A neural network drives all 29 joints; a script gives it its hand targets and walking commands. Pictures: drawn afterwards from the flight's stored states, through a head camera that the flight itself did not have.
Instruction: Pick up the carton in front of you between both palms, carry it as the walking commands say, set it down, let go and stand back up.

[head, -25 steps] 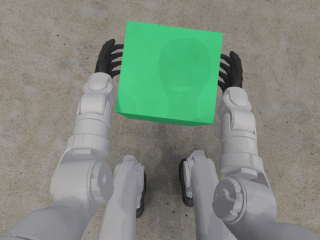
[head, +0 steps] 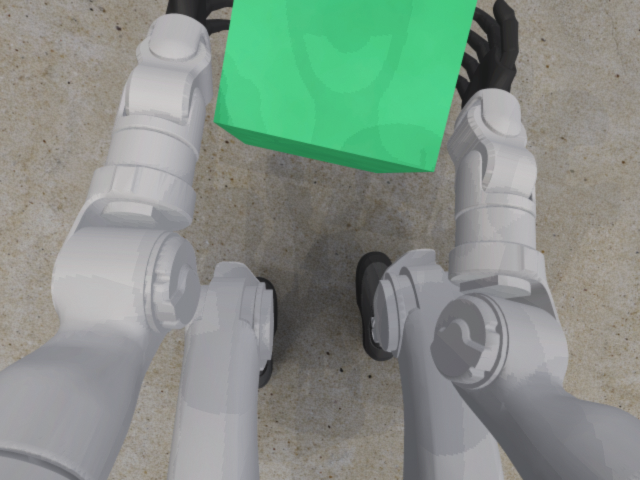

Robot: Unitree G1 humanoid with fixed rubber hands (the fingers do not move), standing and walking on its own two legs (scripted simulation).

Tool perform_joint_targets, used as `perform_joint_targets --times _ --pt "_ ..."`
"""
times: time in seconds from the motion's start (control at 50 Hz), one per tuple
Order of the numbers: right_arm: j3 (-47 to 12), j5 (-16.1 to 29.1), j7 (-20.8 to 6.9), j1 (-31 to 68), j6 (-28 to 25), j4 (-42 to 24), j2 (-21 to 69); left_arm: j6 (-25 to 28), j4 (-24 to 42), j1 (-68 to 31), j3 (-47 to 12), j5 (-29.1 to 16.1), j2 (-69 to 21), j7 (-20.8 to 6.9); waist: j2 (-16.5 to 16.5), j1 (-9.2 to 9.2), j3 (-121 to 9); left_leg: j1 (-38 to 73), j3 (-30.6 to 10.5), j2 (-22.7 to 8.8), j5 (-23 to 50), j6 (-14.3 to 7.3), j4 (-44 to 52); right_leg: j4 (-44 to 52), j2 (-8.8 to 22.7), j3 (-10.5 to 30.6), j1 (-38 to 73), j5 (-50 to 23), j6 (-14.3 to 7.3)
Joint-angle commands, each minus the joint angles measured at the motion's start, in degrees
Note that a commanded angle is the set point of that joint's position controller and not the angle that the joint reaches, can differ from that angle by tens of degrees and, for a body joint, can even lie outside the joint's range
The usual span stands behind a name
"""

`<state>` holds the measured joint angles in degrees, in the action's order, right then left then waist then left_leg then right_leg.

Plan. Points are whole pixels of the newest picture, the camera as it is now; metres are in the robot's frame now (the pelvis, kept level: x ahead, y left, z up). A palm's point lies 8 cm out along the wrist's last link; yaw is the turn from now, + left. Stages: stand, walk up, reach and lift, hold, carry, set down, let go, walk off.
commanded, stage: set down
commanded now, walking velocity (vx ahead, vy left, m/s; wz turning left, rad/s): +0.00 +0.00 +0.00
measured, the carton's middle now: (335, 72) +0.53 -0.03 -0.22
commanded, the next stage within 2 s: none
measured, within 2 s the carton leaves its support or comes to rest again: rests again in 0.98 s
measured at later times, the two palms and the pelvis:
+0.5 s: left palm (212, 38) +0.57 +0.12 -0.22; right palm (465, 81) +0.51 -0.18 -0.19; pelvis +0.01 +0.00 -0.05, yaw -1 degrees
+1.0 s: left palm (221, 43) +0.57 +0.11 -0.23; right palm (472, 84) +0.52 -0.20 -0.21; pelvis +0.00 +0.00 -0.06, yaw -1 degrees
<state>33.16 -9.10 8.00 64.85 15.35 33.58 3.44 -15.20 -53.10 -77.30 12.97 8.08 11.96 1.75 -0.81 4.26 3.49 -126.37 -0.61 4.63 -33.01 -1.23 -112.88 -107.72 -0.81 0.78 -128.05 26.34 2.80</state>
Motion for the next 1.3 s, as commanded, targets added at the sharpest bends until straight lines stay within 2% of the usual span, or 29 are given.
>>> perform_joint_targets --times 0.0,0.08,0.18,0.28,0.36,0.48,0.64,0.84,1.12,1.24,1.28 --pt "-30.30 7.34 -13.38 41.59 -1.68 -0.02 41.31 2.05 2.30 -29.12 -20.68 -7.31 -50.98 -11.95 -6.11 2.65 -66.80 33.70 -0.04 4.06 17.74 1.49 9.74 1.26 -6.13 -6.04 36.76 -15.80 0.49" --pt "-29.93 8.87 -13.38 44.24 -2.30 0.42 38.96 2.62 1.31 -32.01 -22.18 -8.91 -48.99 -11.43 -7.03 3.53 -65.70 34.40 -0.64 3.47 18.89 1.41 6.79 -1.85 -5.48 -6.37 35.02 -16.65 0.51" --pt "-25.58 9.96 -14.60 38.38 -2.29 8.52 42.32 4.15 1.81 -34.55 -23.24 -9.45 -46.41 -11.39 -10.60 2.52 -60.35 33.08 -0.71 2.61 21.33 1.44 4.29 -5.12 -5.73 -6.12 30.60 -18.42 0.36" --pt "-25.07 11.75 -15.75 37.09 -2.41 9.63 43.33 4.60 3.56 -33.78 -24.44 -9.88 -47.62 -10.96 -12.99 1.37 -61.41 37.67 -1.54 2.22 28.70 1.68 2.26 -7.06 -5.74 -6.38 25.88 -20.79 0.51" --pt "-24.26 11.69 -16.13 36.97 -2.75 9.75 42.09 4.61 2.75 -32.60 -24.02 -9.70 -47.99 -10.71 -13.29 2.04 -59.03 39.16 -2.78 2.00 31.32 1.68 1.17 -7.65 -5.68 -6.65 20.56 -19.90 0.73" --pt "-22.53 10.48 -15.31 37.84 -3.77 11.01 40.23 5.54 0.32 -34.03 -22.14 -9.18 -45.84 -10.77 -11.37 2.88 -53.28 29.97 -1.97 2.29 24.02 1.25 1.03 -8.16 -5.85 -6.44 22.82 -18.31 0.48" --pt "-20.22 9.62 -14.74 39.53 -4.18 14.63 39.04 6.31 -4.66 -34.21 -17.83 -7.52 -39.94 -11.49 -7.42 0.96 -45.99 21.87 -1.00 2.00 15.50 -0.22 0.53 -8.65 -6.21 -5.76 23.76 -14.01 0.58" --pt "-15.47 7.38 -15.29 37.67 -3.79 19.65 34.89 5.37 -8.39 -30.28 -14.41 -3.69 -35.19 -12.34 -6.43 -0.48 -36.45 18.05 -1.55 1.33 12.72 -1.09 0.14 -9.25 -6.41 -4.89 20.27 -10.81 0.26" --pt "-11.44 5.40 -15.86 35.02 -3.89 22.85 27.98 3.87 -12.20 -24.58 -9.69 1.82 -28.84 -12.21 -3.96 -2.28 -27.90 17.51 -3.32 0.65 11.93 -1.97 0.10 -9.98 -5.99 -4.37 15.58 -7.73 0.64" --pt "-9.51 5.08 -14.72 33.12 -4.75 23.41 24.32 4.42 -12.00 -25.07 -9.21 2.93 -23.75 -11.45 -3.95 -2.19 -28.41 18.85 -3.42 -0.11 12.57 -1.44 -0.26 -10.33 -5.44 -4.60 17.82 -8.42 1.43" --pt "-7.51 4.74 -12.97 30.27 -5.76 23.82 18.17 5.24 -11.80 -24.96 -8.22 2.92 -16.87 -10.01 -4.22 -1.91 -29.63 20.29 -3.40 -0.76 13.33 -0.71 -0.42 -10.70 -4.83 -5.02 19.91 -9.41 1.92"
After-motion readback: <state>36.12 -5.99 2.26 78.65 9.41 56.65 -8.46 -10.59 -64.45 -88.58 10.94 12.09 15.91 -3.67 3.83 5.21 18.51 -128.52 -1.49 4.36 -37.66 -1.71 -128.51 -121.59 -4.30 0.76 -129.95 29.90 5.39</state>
